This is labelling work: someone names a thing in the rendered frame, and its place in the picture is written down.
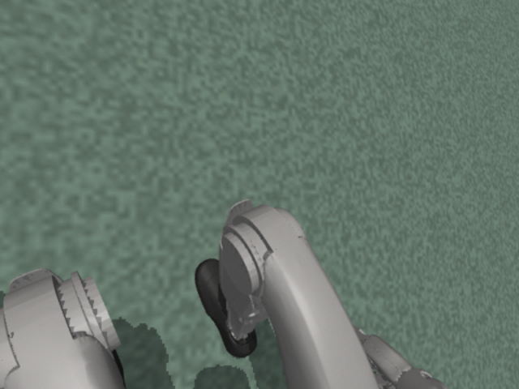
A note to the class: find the left robot foot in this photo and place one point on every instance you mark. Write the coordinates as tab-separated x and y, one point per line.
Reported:
119	364

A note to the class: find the right robot arm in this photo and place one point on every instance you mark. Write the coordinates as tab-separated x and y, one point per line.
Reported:
418	378

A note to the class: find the right robot hand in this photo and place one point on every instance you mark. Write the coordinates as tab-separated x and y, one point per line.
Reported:
390	364

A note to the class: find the right robot foot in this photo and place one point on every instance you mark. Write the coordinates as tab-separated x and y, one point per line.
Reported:
207	282

